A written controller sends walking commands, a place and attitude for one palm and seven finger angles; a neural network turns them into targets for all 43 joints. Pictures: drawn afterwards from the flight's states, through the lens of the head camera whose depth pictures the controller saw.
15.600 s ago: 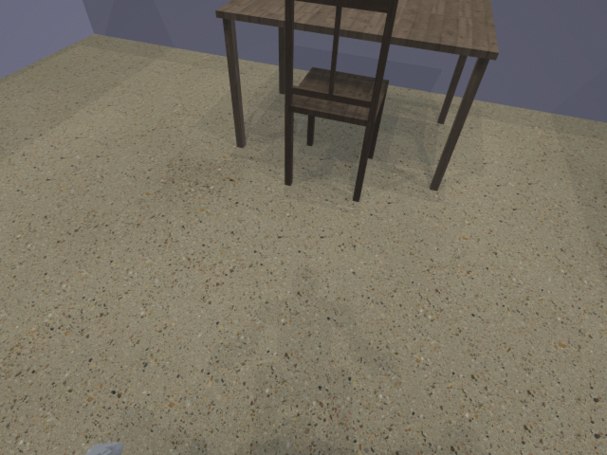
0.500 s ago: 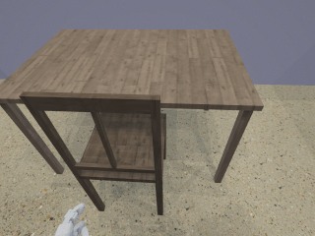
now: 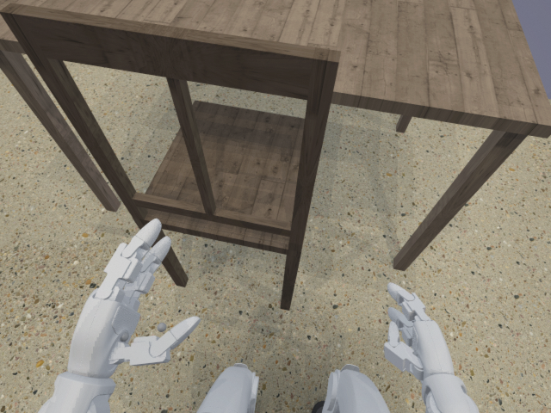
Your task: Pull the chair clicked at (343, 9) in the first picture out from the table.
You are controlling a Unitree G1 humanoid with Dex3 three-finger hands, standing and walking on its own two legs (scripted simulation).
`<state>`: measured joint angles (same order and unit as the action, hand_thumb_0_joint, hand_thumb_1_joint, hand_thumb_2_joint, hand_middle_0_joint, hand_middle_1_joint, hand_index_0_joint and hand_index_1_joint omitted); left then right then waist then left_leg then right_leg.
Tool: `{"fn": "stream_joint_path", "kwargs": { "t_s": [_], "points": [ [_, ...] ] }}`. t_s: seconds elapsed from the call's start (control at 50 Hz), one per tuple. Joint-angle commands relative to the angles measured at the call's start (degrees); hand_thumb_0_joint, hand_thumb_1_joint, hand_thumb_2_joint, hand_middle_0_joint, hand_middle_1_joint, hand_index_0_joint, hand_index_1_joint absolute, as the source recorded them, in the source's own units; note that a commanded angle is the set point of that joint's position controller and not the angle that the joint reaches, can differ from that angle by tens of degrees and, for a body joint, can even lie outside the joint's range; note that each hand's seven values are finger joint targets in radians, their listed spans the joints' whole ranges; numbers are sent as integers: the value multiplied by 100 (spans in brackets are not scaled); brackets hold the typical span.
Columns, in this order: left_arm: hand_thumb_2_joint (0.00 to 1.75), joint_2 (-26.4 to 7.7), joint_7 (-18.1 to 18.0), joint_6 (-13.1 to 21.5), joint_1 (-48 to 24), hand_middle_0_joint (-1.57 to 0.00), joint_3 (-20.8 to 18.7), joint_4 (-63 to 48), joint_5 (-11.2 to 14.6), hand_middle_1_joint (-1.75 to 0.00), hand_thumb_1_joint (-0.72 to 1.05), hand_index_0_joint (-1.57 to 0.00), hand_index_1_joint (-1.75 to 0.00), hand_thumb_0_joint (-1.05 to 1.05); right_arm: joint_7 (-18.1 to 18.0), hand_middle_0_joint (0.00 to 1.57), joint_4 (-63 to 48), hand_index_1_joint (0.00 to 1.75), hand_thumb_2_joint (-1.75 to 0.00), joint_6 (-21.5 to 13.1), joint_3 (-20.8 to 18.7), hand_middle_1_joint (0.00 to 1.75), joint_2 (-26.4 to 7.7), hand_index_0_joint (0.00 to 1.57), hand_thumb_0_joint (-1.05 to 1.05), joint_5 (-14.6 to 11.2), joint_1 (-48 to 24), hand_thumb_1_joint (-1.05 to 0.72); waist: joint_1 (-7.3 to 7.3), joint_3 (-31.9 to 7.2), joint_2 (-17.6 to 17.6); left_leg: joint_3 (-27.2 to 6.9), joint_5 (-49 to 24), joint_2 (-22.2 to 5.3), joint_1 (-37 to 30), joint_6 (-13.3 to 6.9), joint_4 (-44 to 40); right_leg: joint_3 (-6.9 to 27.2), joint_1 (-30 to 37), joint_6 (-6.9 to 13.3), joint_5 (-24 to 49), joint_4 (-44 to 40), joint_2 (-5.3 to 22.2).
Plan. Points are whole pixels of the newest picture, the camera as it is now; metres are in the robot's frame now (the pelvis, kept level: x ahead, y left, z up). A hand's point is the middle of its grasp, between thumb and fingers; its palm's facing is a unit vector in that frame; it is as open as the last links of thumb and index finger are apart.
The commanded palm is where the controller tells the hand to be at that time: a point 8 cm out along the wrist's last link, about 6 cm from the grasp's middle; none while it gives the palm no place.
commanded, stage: raise the hand toward the chair's back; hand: left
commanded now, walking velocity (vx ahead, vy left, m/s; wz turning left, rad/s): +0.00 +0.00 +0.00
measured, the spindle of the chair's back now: (197, 158) +0.48 +0.20 +0.04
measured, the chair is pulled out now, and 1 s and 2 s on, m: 0.00 0.00 0.00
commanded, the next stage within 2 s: aim the fingers beside a spindle in 1.42 s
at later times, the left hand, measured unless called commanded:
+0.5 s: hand (162, 309) +0.23 +0.17 +0.06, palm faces -0.16 -0.99 -0.06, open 15.6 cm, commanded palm +0.21 +0.24 +0.07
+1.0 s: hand (128, 263) +0.27 +0.22 +0.08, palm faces -0.06 -1.00 -0.07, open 16.9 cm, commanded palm +0.24 +0.27 +0.08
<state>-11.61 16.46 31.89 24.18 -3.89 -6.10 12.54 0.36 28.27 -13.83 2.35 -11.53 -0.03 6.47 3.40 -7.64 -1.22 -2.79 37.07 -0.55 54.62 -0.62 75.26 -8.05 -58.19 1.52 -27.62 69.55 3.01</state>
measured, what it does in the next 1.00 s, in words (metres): stands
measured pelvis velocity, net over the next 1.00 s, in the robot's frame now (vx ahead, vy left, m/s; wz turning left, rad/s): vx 0.02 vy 0.01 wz -0.02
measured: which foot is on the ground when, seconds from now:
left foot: down 0.00-1.00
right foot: down 0.00-1.00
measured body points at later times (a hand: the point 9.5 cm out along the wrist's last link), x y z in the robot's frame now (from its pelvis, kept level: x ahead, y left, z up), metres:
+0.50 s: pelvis +0.00 +0.01 +0.02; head +0.08 +0.02 +0.46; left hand +0.23 +0.23 +0.06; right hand +0.19 -0.25 -0.04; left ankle +0.00 +0.11 -0.63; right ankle +0.06 -0.11 -0.63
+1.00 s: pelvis +0.02 +0.01 +0.03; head +0.09 +0.03 +0.48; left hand +0.27 +0.28 +0.09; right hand +0.19 -0.23 -0.04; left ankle +0.00 +0.11 -0.63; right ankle +0.06 -0.11 -0.63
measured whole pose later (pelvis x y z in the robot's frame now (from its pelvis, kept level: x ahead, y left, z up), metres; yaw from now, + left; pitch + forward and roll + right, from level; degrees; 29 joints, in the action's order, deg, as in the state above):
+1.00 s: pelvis +0.02 +0.01 +0.03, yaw -1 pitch +16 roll -3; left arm -17.2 20.1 20.9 15.0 -14.6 4.4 16.6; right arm -1.7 29.8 -12.0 1.2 -14.4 -1.8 14.5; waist -1.1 -7.8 -1.1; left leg -1.0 34.2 -0.3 46.4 -1.8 65.0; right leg -6.3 -50.4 0.0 -24.6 59.6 2.5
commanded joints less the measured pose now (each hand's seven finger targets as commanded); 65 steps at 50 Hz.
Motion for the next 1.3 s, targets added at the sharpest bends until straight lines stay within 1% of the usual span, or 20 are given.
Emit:
{"fn": "stream_joint_path", "kwargs": {
  "t_s": [0.0,0.04,0.08,0.14,0.2,0.26,0.3,0.38,0.42,0.48,0.56,0.62,0.7,0.78,0.92,0.98,1.04,1.1,1.18,1.28],
  "points": [
    [55,-753,543,-948,176,-12,-309,-478,1,-17,8,-12,-17,0,-212,20,-940,30,-90,-146,-568,30,-1038,20,0,-249,241,-90,-424,-1741,192,21,-1787,160,-327,-72,-1505,618,1878,-14,780,-1192,-229],
    [53,-904,413,-1495,389,-11,-747,-803,155,-16,4,-11,-16,0,-247,20,-1167,30,-90,13,-573,30,-937,20,0,-302,12,-90,-147,-2062,308,77,-1973,225,-370,-49,-1762,634,2469,-37,938,-1272,-165],
    [51,-927,110,-1749,555,-11,-1133,-924,366,-16,-1,-11,-16,0,-277,20,-1221,30,-90,122,-559,30,-792,20,0,-297,-139,-90,37,-2019,512,87,-2136,215,-428,-18,-1853,592,2690,-32,1050,-1293,-211],
    [48,-599,-451,-1368,433,-10,-1051,-1450,490,-15,-8,-10,-15,0,-289,20,-1144,30,-90,75,-524,30,-622,20,0,-249,100,-90,-43,-1728,310,92,-2193,173,-486,18,-1953,530,2521,-10,1123,-1332,-226],
    [45,-615,-693,-702,2,-10,-786,-1370,193,-14,-15,-10,-14,0,-264,20,-948,30,-90,-13,-514,30,-693,20,0,-143,248,-90,-295,-1154,107,68,-1927,116,-376,7,-1875,497,1841,27,684,-1281,-243],
    [42,-505,-554,-213,-186,-9,-315,-1004,-44,-12,-22,-9,-12,0,-238,20,-785,30,-90,-148,-522,30,-868,20,0,-129,403,-90,-618,-867,-30,32,-1365,104,-368,-21,-1759,479,1243,8,43,-1331,-213],
    [40,-548,-239,-191,-330,-8,-171,-735,-22,-12,-27,-8,-12,0,-257,20,-799,30,-90,-200,-531,30,-982,20,0,-168,471,-90,-724,-808,32,15,-1048,126,-272,-56,-1754,579,1211,0,-280,-1472,-205],
    [36,-1253,52,-442,-272,-7,-820,-893,132,-10,-36,-7,-10,0,-334,20,-891,30,-90,-263,-580,30,-1096,20,0,-236,524,-90,-475,-1464,-350,36,-1524,145,-656,-59,-1906,571,1762,30,251,-1463,-214],
    [34,-1327,-21,-588,-220,-7,-1123,-1129,260,-9,-41,-7,-9,0,-347,20,-933,30,-90,-210,-580,30,-1025,20,0,-250,515,-90,-334,-1650,-462,54,-1962,147,-887,-31,-2046,505,2107,33,697,-1473,-225],
    [31,-1205,-245,-734,-168,-6,-1348,-977,435,-8,-48,-6,-8,0,-345,20,-934,30,-90,-104,-559,30,-932,20,0,-235,475,-90,-261,-1464,-339,50,-2275,144,-958,12,-2123,406,2269,46,1030,-1486,-290],
    [30,-836,-322,-719,-411,-6,-938,-575,288,-8,-50,-6,-8,0,-290,20,-858,30,-90,-76,-518,30,-942,20,0,-196,519,-90,-514,-970,-180,37,-2113,117,-878,17,-2101,351,1887,-6,947,-1562,-279],
    [30,-868,-22,-772,-666,-6,-703,-200,154,-8,-50,-6,-8,0,-277,20,-864,30,-90,-78,-497,30,-1038,20,0,-201,577,-90,-640,-841,-85,32,-1989,109,-832,-2,-2081,389,1790,-8,902,-1613,-277],
    [30,-1300,338,-848,-1003,-6,-1091,-275,275,-8,-50,-6,-8,0,-322,20,-903,30,-90,-113,-469,30,-1102,20,0,-217,638,-90,-534,-1345,-155,49,-2204,135,-1002,-15,-2091,461,2154,9,1143,-1621,-273],
    [30,-1545,313,-759,-1075,-6,-1614,-553,571,-8,-50,-6,-8,0,-343,20,-822,30,-90,-146,-460,30,-1039,20,0,-191,626,-90,-377,-1662,-319,34,-2872,125,-1259,55,-2083,420,2466,38,1750,-1506,-298],
    [30,-1226,368,-801,-1209,-6,-1313,167,479,-8,-50,-6,-8,0,-279,20,-673,30,-90,-109,-463,30,-1091,20,0,-197,656,-90,-528,-1160,-286,29,-2614,105,-1112,74,-2172,347,2103,10,1401,-1581,-292],
    [30,-1166,548,-990,-1014,-6,-1187,313,481,-8,-50,-6,-8,0,-268,20,-749,30,-90,-113,-490,30,-1150,20,0,-226,645,-90,-521,-1227,-149,20,-2684,111,-1159,50,-2223,346,2193,11,1454,-1625,-294],
    [30,-1417,560,-1001,-1038,-6,-1463,-63,562,-8,-50,-6,-8,0,-257,20,-809,30,-90,-119,-512,30,-1153,20,0,-218,675,-90,-427,-1596,-159,28,-2935,121,-1277,61,-2253,371,2457,-6,1685,-1630,-280],
    [30,-1507,405,-830,-1122,-6,-1639,-269,617,-8,-50,-6,-8,0,-255,20,-792,30,-90,-119,-490,30,-1111,20,0,-180,664,-90,-376,-1507,-302,22,-2968,113,-1273,97,-2254,359,2391,30,1654,-1565,-304],
    [30,-1366,187,-608,-1168,-6,-1547,-190,544,-8,-50,-6,-8,0,-227,20,-703,30,-90,-114,-486,30,-1088,20,0,-156,667,-90,-436,-1269,-392,3,-2774,91,-1220,122,-2219,317,2073,37,1381,-1508,-311],
    [30,-1245,349,-724,-1078,-6,-1257,74,438,-8,-50,-6,-8,0,-217,20,-725,30,-90,-102,-486,30,-1152,20,0,-183,692,-90,-542,-1266,-327,3,-2604,87,-1156,79,-2203,343,2029,22,1291,-1565,-295]
  ]
}}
